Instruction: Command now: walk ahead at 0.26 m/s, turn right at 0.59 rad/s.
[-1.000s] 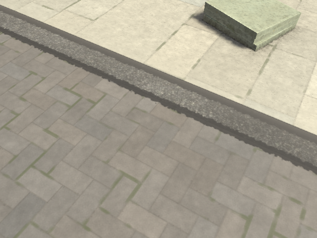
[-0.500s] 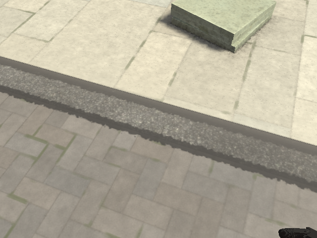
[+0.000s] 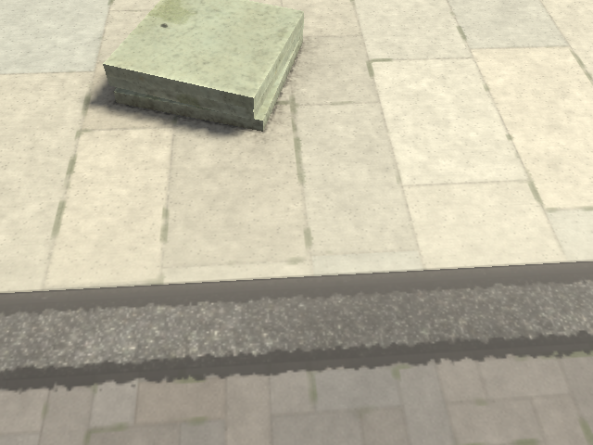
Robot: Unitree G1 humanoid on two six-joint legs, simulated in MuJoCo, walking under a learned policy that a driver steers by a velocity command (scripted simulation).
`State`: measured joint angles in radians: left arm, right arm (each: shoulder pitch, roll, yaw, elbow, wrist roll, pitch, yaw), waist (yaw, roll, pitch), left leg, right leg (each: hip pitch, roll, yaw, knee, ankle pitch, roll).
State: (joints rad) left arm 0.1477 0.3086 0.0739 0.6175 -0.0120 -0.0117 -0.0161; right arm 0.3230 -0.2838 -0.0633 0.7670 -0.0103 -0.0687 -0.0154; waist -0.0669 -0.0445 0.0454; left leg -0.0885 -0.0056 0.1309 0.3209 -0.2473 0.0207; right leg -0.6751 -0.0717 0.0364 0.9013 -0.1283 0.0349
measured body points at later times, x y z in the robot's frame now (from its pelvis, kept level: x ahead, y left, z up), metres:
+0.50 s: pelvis +0.14 -0.01 -0.01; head +0.18 -0.03 +0.44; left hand +0.37 +0.22 -0.09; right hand +0.23 -0.32 -0.12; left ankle +0.23 +0.13 -0.71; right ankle +0.19 -0.11 -0.74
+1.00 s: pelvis +0.16 +0.00 -0.01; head +0.17 -0.01 +0.44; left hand +0.37 +0.21 -0.12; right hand +0.21 -0.28 -0.12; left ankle +0.22 +0.13 -0.74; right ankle +0.10 -0.12 -0.74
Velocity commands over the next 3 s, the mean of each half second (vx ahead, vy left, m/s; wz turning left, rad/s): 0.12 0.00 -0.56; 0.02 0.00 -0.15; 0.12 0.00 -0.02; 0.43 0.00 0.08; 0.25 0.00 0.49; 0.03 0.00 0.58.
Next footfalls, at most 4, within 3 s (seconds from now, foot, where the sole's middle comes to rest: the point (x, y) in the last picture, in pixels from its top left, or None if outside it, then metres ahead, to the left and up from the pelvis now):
0.16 right None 0.23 -0.12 -0.78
0.58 left None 0.26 0.11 -0.78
0.84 right None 0.14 -0.13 -0.78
1.88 right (401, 423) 0.50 -0.25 -0.78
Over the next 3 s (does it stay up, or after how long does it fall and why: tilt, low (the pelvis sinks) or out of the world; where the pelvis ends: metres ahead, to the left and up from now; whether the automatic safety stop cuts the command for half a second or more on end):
stays up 0.69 -0.21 0.00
